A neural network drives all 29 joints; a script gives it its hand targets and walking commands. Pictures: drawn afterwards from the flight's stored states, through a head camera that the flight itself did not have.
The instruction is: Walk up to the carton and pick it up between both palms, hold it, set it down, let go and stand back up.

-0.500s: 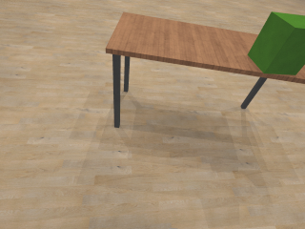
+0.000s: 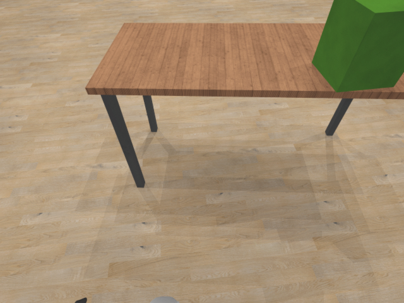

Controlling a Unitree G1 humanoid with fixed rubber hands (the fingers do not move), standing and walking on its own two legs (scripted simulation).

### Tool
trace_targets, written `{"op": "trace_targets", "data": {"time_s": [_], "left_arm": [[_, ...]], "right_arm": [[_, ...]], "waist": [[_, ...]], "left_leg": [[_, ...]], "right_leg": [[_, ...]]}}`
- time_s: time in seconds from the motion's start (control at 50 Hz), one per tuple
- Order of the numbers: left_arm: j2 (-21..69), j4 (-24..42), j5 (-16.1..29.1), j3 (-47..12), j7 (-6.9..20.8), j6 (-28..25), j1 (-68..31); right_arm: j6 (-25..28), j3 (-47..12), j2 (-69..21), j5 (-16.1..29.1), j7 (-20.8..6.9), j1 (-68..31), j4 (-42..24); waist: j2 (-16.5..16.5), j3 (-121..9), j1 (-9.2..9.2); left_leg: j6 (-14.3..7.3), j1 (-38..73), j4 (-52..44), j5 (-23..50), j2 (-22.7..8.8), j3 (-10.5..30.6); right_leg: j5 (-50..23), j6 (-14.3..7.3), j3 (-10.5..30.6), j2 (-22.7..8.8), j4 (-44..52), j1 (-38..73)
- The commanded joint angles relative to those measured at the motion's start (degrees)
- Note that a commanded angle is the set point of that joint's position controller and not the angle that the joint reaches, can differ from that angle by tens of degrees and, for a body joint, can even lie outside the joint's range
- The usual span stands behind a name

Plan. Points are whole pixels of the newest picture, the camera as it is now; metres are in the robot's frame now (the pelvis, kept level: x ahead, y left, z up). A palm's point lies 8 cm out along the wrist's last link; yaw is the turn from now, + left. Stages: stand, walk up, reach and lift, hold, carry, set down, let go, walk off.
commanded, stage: walk up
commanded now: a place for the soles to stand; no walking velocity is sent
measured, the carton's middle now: (367, 40) +0.90 -0.52 +0.09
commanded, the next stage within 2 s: none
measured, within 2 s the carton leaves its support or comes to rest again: neither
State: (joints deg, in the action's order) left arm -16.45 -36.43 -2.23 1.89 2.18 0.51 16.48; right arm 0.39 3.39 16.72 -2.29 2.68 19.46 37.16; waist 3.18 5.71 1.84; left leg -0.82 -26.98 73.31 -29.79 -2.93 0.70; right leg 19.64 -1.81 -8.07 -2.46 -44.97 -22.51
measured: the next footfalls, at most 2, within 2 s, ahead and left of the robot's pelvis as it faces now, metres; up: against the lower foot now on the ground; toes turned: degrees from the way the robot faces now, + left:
left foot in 0.14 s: +0.16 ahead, +0.06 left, +0.00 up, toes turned +7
right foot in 0.52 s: +0.28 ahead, -0.32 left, +0.00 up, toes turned -5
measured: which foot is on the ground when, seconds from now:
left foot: up 0.00-0.12, down 0.14-0.52, up 0.54-0.78, down 0.80-1.00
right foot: down 0.00-0.16, up 0.18-0.50, down 0.52-0.82, up 0.84-1.00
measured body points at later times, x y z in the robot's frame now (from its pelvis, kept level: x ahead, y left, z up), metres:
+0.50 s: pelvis +0.13 -0.14 +0.01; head +0.15 -0.12 +0.45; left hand +0.28 +0.12 -0.10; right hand +0.20 -0.44 -0.08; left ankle +0.12 +0.05 -0.70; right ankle +0.23 -0.30 -0.69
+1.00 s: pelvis +0.22 -0.26 +0.02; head +0.23 -0.21 +0.46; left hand +0.29 +0.00 -0.13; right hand +0.33 -0.54 -0.06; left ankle +0.24 -0.15 -0.70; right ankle +0.25 -0.41 -0.63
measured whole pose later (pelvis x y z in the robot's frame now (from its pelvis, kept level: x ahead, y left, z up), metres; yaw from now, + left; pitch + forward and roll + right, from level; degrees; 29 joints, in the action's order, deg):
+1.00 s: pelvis +0.22 -0.26 +0.02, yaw +4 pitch -3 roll +0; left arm -17.4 -37.5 -3.5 2.1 3.8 5.9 18.7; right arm 2.4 2.4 13.3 -3.1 4.4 20.1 38.3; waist -7.6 4.4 0.3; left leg -1.4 -16.8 39.1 -19.3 -1.3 -3.6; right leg 20.3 2.2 2.8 -1.5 -68.8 -30.6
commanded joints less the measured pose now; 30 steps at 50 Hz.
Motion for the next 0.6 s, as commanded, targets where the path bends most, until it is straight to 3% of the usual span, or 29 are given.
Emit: {"op": "trace_targets", "data": {"time_s": [0.0, 0.02, 0.04, 0.06, 0.08, 0.1, 0.12, 0.14, 0.16, 0.18, 0.2, 0.22, 0.24, 0.26, 0.3, 0.32, 0.34, 0.36, 0.38, 0.4, 0.42, 0.44, 0.46, 0.48, 0.5, 0.52, 0.54, 0.56, 0.58], "left_arm": [[-9.09, 2.25, -1.36, 2.69, -0.83, -0.99, 3.18], [-8.12, 2.31, -1.67, 2.4, -0.57, -0.78, 2.04], [-8.18, 2.27, -2.01, 2.06, -0.51, -0.4, 1.58], [-8.25, 2.4, -2.01, 1.71, -0.35, -0.25, 0.37], [-8.32, 2.46, -1.39, 1.47, -0.06, 0.03, -0.51], [-6.47, 3.01, -1.3, 0.75, 0.13, 0.16, -2.52], [-2.98, 3.53, -0.85, -0.38, 0.53, -0.01, -0.99], [-2.36, 5.07, -1.41, -0.67, 0.64, 0.53, 1.44], [-7.79, 5.51, -2.08, 1.22, 0.45, 2.89, -0.17], [-8.71, 5.97, -2.39, 1.67, 0.73, 4.1, -2.02], [-8.02, 5.81, -2.03, 1.15, 0.78, 3.88, -0.37], [-7.38, 5.9, -2.13, 1.21, 0.74, 3.47, -1.19], [-7.36, 6.02, -1.59, 1.21, 0.78, 3.26, -1.2], [-6.46, 5.79, -1.37, 1.08, 1.19, 3.1, -0.05], [-5.76, 6.56, -0.88, 1.14, 2.05, 2.96, -0.77], [-5.01, 6.9, -0.91, 0.8, 2.21, 2.69, -1.57], [-4.68, 6.93, -0.49, 0.95, 2.39, 2.56, -2.68], [-4.01, 7.3, -0.78, 0.91, 2.67, 2.29, -3.08], [-3.64, 6.94, -0.37, 0.64, 3.13, 2.16, -2.09], [-4.18, 6.48, -0.24, 1.04, 3.45, 1.79, -1.91], [-3.72, 6.45, -0.2, 1.18, 3.59, 1.46, -1.28], [-4.16, 5.88, -0.33, 1.8, 3.6, 1.39, 1.74], [-5.37, 4.41, -0.68, 2.43, 3.51, 0.99, 6.44], [-7.72, 2.34, -0.87, 3.44, 3.1, 0.55, 11.44], [-12.74, 2.0, -0.54, 4.79, 2.35, 0.17, 15.89], [-16.07, 3.71, -0.49, 5.18, 1.41, 0.14, 14.47], [-17.64, 4.82, 0.64, 6.14, 0.8, 0.73, 8.45], [-15.84, 6.97, 1.29, 5.39, 0.17, 1.02, 3.46], [-13.74, 6.9, 1.32, 4.78, -0.37, 1.19, 0.3]], "right_arm": [[1.69, 0.92, 2.6, -0.09, -0.33, 0.36, -6.43], [1.87, 1.19, 1.61, 0.11, -0.38, -0.61, -6.95], [2.24, 0.86, 1.18, -0.01, -0.27, 0.4, -6.32], [2.82, 0.67, 0.35, 0.29, -0.19, 2.23, -5.65], [3.66, 0.87, 0.01, 0.5, 0.0, 5.52, -4.77], [4.33, 1.51, 1.07, 0.39, 0.27, 9.81, -3.44], [4.51, 3.24, 5.25, -0.91, 0.83, 13.22, -2.98], [3.71, 4.9, 12.44, -1.64, 1.48, 14.61, -4.28], [1.89, 4.73, 12.24, -1.24, 2.56, 12.76, -2.83], [1.59, 4.11, 10.62, -0.65, 3.31, 10.52, -3.18], [2.03, 3.58, 9.7, -0.82, 3.62, 6.13, -3.21], [2.88, 3.04, 8.33, -1.0, 3.51, 4.75, -2.4], [3.53, 2.7, 7.65, -0.63, 3.2, 2.63, -2.68], [4.05, 2.31, 7.06, -0.34, 2.51, 1.48, -2.42], [4.73, 2.68, 7.62, -1.18, 1.88, -0.56, -2.18], [4.92, 2.67, 8.61, -1.82, 1.8, 0.14, -2.01], [5.27, 3.1, 9.34, -2.12, 1.71, 0.66, -1.8], [5.16, 3.34, 10.84, -2.39, 1.59, -0.06, -1.95], [4.88, 3.65, 11.42, -2.56, 1.32, -1.32, -2.58], [4.44, 3.49, 11.33, -2.05, 1.1, -1.91, -2.47], [4.02, 3.66, 12.36, -1.9, 0.84, -1.79, -2.44], [3.67, 4.08, 13.57, -1.71, 0.66, -3.56, -3.15], [3.14, 4.03, 13.01, -1.5, 0.52, -4.96, -3.06], [2.33, 2.63, 9.03, -2.02, 0.42, -2.05, -2.69], [1.77, 0.79, 4.17, -1.9, 0.13, 0.21, -3.85], [0.93, -0.17, 0.77, -0.47, 0.08, -2.1, -7.05], [0.17, 1.05, 3.53, 0.75, 0.79, -2.02, -8.34], [0.18, 1.25, 5.16, 0.55, 1.22, -1.17, -7.81], [0.34, 1.77, 6.69, 0.44, 1.24, -0.2, -6.69]], "waist": [[-13.51, -2.03, 1.73], [-12.53, -1.17, 1.48], [-13.79, -3.25, 1.14], [-12.27, -5.19, -0.56], [-10.17, -7.65, -2.83], [-9.09, -10.01, -5.25], [0.14, -12.65, -7.16], [11.47, -12.26, -7.6], [7.11, -10.66, -8.31], [3.06, -2.43, -7.51], [1.94, 0.37, -5.16], [-0.61, -1.06, -5.24], [1.39, -0.52, -4.06], [3.71, -0.73, -3.17], [6.63, -0.45, -2.77], [5.82, -1.68, -3.57], [6.71, 0.26, -3.6], [6.24, -1.74, -3.46], [9.32, -1.85, -3.14], [9.2, -0.8, -3.13], [10.26, -2.05, -3.29], [9.47, -2.89, -0.65], [5.42, -4.71, 2.35], [-4.92, -7.95, 3.65], [-19.46, -9.3, 6.61], [-23.58, -6.86, 7.56], [-21.39, -5.58, 5.4], [-19.6, -2.95, 3.52], [-17.56, -1.75, 2.46]], "left_leg": [[0.44, -7.35, -12.96, -1.46, -2.3, 0.37], [0.21, -7.13, -19.21, -1.93, -2.04, -0.65], [-0.29, -3.16, -24.44, 2.18, -1.36, -1.58], [-0.96, 3.15, -29.78, 6.42, -0.15, -2.85], [-1.35, 13.78, -36.27, 17.62, 1.24, -4.74], [-1.72, 23.37, -42.3, 24.26, 1.49, -5.22], [-4.29, 32.36, -44.32, 16.02, -5.94, 7.32], [-10.49, 34.39, -55.02, -4.64, -22.82, 35.4], [-16.9, 26.47, -59.8, -22.78, -26.5, 44.61], [-17.32, 20.67, -60.21, -24.96, -27.01, 43.33], [-16.55, 20.81, -57.94, -16.44, -23.19, 36.27], [-15.93, 22.42, -56.04, -3.02, -21.77, 29.83], [-15.97, 19.62, -54.78, 8.99, -20.59, 25.15], [-15.44, 18.05, -54.03, 13.94, -18.21, 20.01], [-15.01, 17.77, -52.12, 20.23, -15.48, 13.84], [-14.84, 16.85, -50.98, 23.17, -14.88, 12.25], [-14.38, 15.11, -51.02, 28.07, -16.36, 10.79], [-13.82, 13.43, -50.85, 28.02, -16.06, 8.99], [-12.96, 12.09, -50.27, 26.97, -13.77, 6.28], [-11.77, 9.96, -50.13, 25.42, -12.32, 4.0], [-11.38, 8.63, -49.64, 24.32, -12.9, 3.06], [-10.08, 4.01, -47.71, 19.22, -13.4, 3.02], [-8.2, -0.67, -42.22, 12.0, -10.79, -0.48], [-7.22, -4.08, -29.78, 4.13, -6.51, -3.94], [-3.98, -8.46, -13.21, -4.07, -0.99, -6.62], [-1.11, -14.47, -1.49, -11.23, 6.03, -0.29], [-0.95, -15.4, 4.24, -10.46, 3.4, 1.75], [-0.34, -16.07, 7.95, -6.52, 2.55, 3.4], [0.04, -15.5, 6.79, -2.66, 1.12, 2.19]], "right_leg": [[-14.35, -15.67, 20.94, -18.38, 23.45, 8.29], [-19.4, -15.82, 20.08, -17.9, 22.96, 9.38], [-23.58, -14.61, 16.79, -16.43, 21.22, 9.17], [-26.28, -13.23, 14.29, -15.55, 18.36, 7.08], [-21.28, -10.63, 10.03, -12.64, 13.44, 1.44], [-12.21, -7.04, 7.83, -9.76, 8.79, -3.1], [-4.49, -3.04, 3.93, -4.39, -2.82, -11.99], [15.24, 0.49, 2.11, 1.64, -17.55, -22.95], [19.25, 0.96, 7.81, -1.96, -25.06, -22.8], [12.74, 1.73, 8.8, -3.85, -30.67, -26.21], [9.49, 2.34, 10.53, -4.06, -31.47, -27.36], [6.04, 2.66, 12.22, -4.95, -33.15, -27.51], [5.71, 3.51, 13.57, -5.01, -32.06, -24.43], [3.41, 4.24, 13.0, -5.83, -29.63, -22.2], [4.11, 5.21, 12.64, -6.05, -24.02, -20.93], [4.62, 5.37, 11.16, -6.09, -19.2, -18.86], [3.47, 5.21, 10.11, -7.35, -15.29, -17.41], [2.95, 4.54, 9.31, -6.64, -11.57, -13.03], [1.49, 4.32, 7.83, -6.38, -7.55, -9.81], [-0.2, 3.66, 5.43, -4.95, -4.14, -6.33], [-1.27, 3.18, 4.0, -4.33, -2.53, -2.95], [-5.22, 2.48, 4.06, -4.24, 1.45, 5.22], [-6.39, 1.98, 1.87, -2.84, 4.92, 14.52], [-2.71, 2.12, 0.6, 0.44, 5.5, 21.75], [4.86, -1.11, 11.65, -4.98, 12.98, 22.73], [19.01, -7.38, 32.51, -14.71, 25.52, 16.75], [31.69, -13.86, 42.77, -20.15, 34.25, 12.05], [33.28, -14.23, 42.71, -20.81, 35.3, 9.42], [26.66, -13.71, 36.54, -19.35, 32.18, 8.95]]}}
